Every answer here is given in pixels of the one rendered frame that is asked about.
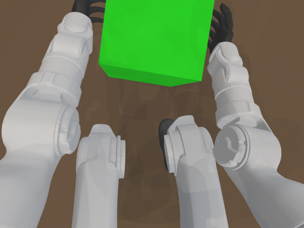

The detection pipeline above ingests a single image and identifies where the left robot upper arm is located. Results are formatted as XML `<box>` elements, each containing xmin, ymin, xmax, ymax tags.
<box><xmin>0</xmin><ymin>98</ymin><xmax>81</xmax><ymax>228</ymax></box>

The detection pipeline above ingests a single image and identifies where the right robot upper arm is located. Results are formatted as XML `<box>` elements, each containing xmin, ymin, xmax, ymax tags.
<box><xmin>212</xmin><ymin>124</ymin><xmax>304</xmax><ymax>228</ymax></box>

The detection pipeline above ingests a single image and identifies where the robot right thigh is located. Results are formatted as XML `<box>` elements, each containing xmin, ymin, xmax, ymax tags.
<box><xmin>164</xmin><ymin>123</ymin><xmax>228</xmax><ymax>228</ymax></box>

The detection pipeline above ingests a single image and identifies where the right robot foot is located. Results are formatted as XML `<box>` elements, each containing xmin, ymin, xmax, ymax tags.
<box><xmin>159</xmin><ymin>118</ymin><xmax>174</xmax><ymax>174</ymax></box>

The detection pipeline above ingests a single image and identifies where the right robot hand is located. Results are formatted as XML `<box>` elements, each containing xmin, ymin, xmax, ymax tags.
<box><xmin>207</xmin><ymin>3</ymin><xmax>234</xmax><ymax>54</ymax></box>

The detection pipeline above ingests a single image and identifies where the right robot forearm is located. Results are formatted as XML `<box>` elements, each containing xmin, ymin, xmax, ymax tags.
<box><xmin>207</xmin><ymin>42</ymin><xmax>273</xmax><ymax>134</ymax></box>

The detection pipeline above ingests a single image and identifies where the carton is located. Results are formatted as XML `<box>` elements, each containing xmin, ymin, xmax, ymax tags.
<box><xmin>99</xmin><ymin>0</ymin><xmax>215</xmax><ymax>87</ymax></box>

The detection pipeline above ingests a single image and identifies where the left robot forearm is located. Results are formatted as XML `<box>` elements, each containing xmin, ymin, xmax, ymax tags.
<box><xmin>1</xmin><ymin>12</ymin><xmax>93</xmax><ymax>145</ymax></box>

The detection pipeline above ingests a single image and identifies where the left robot hand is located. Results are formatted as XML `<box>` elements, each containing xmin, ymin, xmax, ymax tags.
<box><xmin>71</xmin><ymin>0</ymin><xmax>106</xmax><ymax>23</ymax></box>

